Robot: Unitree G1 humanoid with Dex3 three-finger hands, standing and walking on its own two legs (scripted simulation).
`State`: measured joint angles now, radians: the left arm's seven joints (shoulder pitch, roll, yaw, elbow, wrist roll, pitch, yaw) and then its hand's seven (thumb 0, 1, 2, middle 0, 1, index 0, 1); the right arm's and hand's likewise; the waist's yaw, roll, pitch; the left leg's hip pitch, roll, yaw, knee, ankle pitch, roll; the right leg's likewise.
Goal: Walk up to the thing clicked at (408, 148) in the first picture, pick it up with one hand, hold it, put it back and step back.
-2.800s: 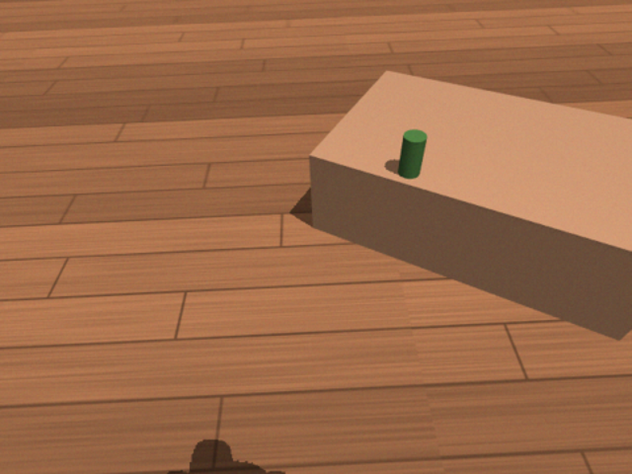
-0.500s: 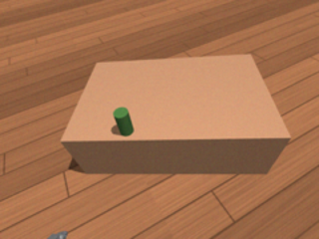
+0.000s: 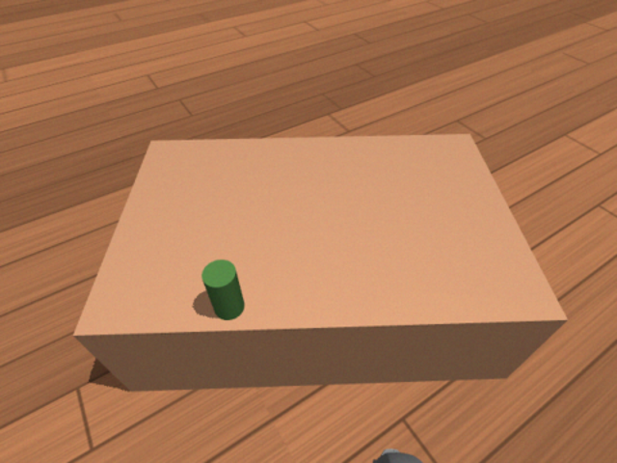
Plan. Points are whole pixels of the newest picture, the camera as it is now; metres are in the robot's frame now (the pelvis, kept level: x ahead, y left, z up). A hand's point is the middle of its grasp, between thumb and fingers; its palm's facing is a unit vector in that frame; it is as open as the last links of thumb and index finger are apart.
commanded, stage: walk up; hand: left
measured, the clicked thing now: (224, 291) +0.56 +0.22 -0.30
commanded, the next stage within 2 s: stand in 1.62 s
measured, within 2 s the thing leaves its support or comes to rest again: neither
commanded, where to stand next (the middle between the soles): +0.18 +0.01 m, yaw +1 degrees
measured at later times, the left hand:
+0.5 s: hand (121, 452) +0.20 +0.31 -0.17, palm faces -0.01 -0.92 -0.39, open 7.4 cm
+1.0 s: hand (133, 446) +0.20 +0.28 -0.15, palm faces -0.01 -0.94 -0.35, open 7.3 cm
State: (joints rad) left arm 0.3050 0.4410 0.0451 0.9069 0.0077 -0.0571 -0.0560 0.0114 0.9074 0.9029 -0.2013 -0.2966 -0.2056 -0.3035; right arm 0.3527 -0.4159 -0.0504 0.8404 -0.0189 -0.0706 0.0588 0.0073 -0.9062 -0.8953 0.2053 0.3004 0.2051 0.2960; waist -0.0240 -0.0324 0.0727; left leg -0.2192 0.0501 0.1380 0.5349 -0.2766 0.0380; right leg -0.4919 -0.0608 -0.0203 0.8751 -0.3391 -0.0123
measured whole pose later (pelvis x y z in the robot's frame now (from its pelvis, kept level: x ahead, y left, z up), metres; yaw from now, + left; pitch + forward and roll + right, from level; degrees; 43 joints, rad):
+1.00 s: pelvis +0.13 +0.02 +0.01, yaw +0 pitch -3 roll +0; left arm 0.09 0.36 -0.01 1.18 0.00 -0.01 -0.01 0.01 0.91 0.90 -0.20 -0.30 -0.21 -0.30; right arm 0.00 -0.36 0.01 1.14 0.01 -0.01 0.02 0.01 -0.91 -0.90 0.20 0.30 0.20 0.30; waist 0.02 0.01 0.06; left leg -0.23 0.05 0.05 0.43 -0.15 -0.02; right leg -0.14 -0.03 0.01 0.42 -0.23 0.04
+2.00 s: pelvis +0.16 +0.02 +0.01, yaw +0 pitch -2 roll +0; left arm 0.10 0.35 0.01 1.14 0.01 -0.01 -0.01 0.01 0.91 0.90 -0.20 -0.30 -0.21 -0.30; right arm 0.06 -0.34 -0.01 1.15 -0.01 -0.01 0.01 0.01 -0.91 -0.90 0.20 0.30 0.20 0.30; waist 0.00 0.00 0.04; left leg -0.16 0.04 0.05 0.33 -0.14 -0.02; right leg -0.07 -0.04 0.00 0.31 -0.22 0.04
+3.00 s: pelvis +0.17 +0.02 +0.01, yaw +0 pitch -2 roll +0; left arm 0.13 0.36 0.00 1.11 0.01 -0.01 -0.01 0.01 0.91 0.90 -0.20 -0.30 -0.21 -0.30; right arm 0.08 -0.35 -0.01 1.14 -0.01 -0.01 0.01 0.01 -0.91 -0.90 0.20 0.30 0.20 0.30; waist 0.00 0.00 0.05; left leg -0.14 0.04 0.05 0.33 -0.15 -0.02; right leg -0.05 -0.05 0.00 0.31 -0.23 0.04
